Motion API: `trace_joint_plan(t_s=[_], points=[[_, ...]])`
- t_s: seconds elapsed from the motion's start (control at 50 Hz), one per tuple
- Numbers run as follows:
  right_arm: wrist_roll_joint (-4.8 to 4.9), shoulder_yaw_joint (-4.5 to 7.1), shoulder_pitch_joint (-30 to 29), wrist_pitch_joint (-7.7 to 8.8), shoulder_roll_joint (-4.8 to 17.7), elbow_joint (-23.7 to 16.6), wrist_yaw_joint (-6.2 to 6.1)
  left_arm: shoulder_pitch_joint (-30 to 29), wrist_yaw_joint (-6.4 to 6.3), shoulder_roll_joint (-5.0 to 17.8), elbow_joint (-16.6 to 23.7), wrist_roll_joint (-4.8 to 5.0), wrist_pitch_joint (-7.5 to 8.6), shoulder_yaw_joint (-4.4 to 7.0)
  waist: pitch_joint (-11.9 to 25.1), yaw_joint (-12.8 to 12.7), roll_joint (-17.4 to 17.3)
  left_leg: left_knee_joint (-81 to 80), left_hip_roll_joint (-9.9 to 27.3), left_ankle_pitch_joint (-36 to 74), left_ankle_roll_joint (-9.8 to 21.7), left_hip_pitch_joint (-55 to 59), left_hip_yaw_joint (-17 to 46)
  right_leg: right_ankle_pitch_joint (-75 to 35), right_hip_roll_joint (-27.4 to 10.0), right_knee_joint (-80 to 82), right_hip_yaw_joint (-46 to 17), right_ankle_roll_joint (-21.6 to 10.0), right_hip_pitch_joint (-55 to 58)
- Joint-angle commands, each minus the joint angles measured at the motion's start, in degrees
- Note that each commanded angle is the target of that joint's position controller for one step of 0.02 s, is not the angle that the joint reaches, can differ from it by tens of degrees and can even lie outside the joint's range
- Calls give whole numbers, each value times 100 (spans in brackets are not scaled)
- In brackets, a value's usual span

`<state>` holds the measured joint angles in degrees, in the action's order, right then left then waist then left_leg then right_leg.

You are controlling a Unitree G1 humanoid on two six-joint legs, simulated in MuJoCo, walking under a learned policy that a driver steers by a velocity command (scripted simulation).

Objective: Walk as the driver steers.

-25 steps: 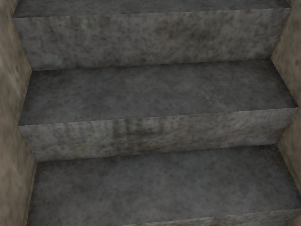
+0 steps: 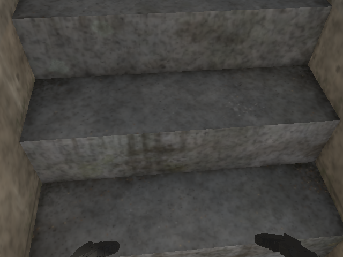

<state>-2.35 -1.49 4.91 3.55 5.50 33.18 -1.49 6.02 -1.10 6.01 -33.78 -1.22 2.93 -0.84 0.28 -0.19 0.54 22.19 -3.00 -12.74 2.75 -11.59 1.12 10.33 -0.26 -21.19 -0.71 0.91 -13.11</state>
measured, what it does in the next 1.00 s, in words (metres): stands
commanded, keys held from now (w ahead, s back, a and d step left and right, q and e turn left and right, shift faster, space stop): w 1.00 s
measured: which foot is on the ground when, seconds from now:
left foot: down 0.00-1.00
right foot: down 0.00-1.00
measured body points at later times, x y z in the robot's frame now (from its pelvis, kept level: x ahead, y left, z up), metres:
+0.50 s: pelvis +0.01 -0.01 +0.00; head +0.03 +0.00 +0.45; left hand +0.21 +0.18 -0.08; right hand +0.22 -0.19 -0.07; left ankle -0.02 +0.09 -0.74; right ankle +0.01 -0.13 -0.74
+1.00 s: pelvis +0.01 -0.01 +0.00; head +0.02 -0.01 +0.45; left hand +0.22 +0.17 -0.08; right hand +0.22 -0.20 -0.07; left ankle -0.02 +0.09 -0.74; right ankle +0.01 -0.13 -0.74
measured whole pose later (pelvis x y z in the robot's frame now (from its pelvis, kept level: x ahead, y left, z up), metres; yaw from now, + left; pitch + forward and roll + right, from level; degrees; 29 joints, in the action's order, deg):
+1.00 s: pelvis +0.01 -0.01 +0.00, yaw -1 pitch +2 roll +0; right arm -2.3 -0.8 4.4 3.7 5.6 35.1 -1.1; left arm 5.2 0.2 5.4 -35.4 -1.7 3.9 0.1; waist 1.2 0.1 0.2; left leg 22.0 -1.6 -13.6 1.6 -11.0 0.8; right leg 11.0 0.8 -21.3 -0.9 -0.1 -12.8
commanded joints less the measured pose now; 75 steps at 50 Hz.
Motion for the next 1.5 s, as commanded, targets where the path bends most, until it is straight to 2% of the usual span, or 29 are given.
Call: trace_joint_plan(t_s=[0.02, 0.26, 0.28, 0.4, 0.44, 0.76, 0.78, 0.84, 0.86, 1.0, 1.44, 1.5], points=[[0, 108, -415, 101, 298, -551, -7, -383, -4, 248, 535, -1, 102, 80, 695, 4, -96, -239, 1017, 1343, 29, 240, 785, -617, -696, 148, -579, -138, 254], [10, 136, -469, 103, 243, -543, 3, -458, 7, 192, 528, 0, 110, 91, 755, 2, -96, -172, 1015, 1461, 25, 257, 760, -699, -683, 78, -578, -149, 261], [7, 163, -442, 114, 300, -511, 34, -422, 1, 189, 499, -8, 131, 83, 716, 1, -33, -172, 1016, 1389, -3, 220, 769, -729, -677, 92, -597, -186, 257], [12, 182, -461, 117, 279, -464, 69, -428, 18, 190, 459, 2, 161, 97, 793, -1, -79, -171, 1007, 1479, -26, 246, 751, -881, -686, 67, -595, -200, 311], [9, 182, -517, 110, 289, -471, 42, -422, 45, 227, 440, 15, 155, 117, 881, 18, -133, -167, 1009, 1519, -25, 332, 719, -923, -683, 85, -619, -225, 323], [22, 195, -507, 93, 331, -417, 26, -477, 71, 200, 426, 5, 167, 131, 790, 38, -77, -204, 1020, 1481, -44, 294, 673, -1006, -669, 133, -625, -245, 346], [-9, 178, -552, 95, 305, -427, 19, -499, 77, 212, 428, -2, 181, 127, 799, 37, -82, -204, 1016, 1409, -21, 293, 694, -942, -673, 147, -623, -250, 326], [-6, 180, -544, 98, 323, -419, 17, -514, 84, 204, 431, 1, 196, 123, 791, 46, -68, -205, 1023, 1383, -16, 287, 698, -943, -671, 156, -631, -255, 312], [-4, 154, -493, 116, 303, -362, 21, -477, 99, 199, 390, -58, 192, 141, 879, 24, -130, -228, 1025, 1438, 12, 349, 665, -960, -651, 136, -626, -263, 373], [9, 155, -495, 128, 335, -336, 27, -491, 129, 202, 342, -41, 208, 162, 775, 33, -80, -230, 1030, 1399, 17, 317, 651, -993, -644, 150, -639, -273, 317], [34, 154, -422, 103, 361, -257, 15, -483, 126, 172, 302, -50, 212, 168, 745, 41, -67, -283, 1029, 1263, -15, 297, 592, -1037, -624, 200, -659, -294, 360], [59, 172, -455, 91, 386, -250, 53, -547, 82, 191, 294, -52, 205, 167, 772, 17, -51, -311, 1019, 1234, 21, 321, 611, -1031, -642, 257, -647, -306, 402]])
Next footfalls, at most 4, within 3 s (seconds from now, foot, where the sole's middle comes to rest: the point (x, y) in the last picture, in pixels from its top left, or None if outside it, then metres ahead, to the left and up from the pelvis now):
none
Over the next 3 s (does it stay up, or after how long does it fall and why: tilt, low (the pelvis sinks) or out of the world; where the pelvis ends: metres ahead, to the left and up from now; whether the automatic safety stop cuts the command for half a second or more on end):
stays up -0.03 -0.06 0.00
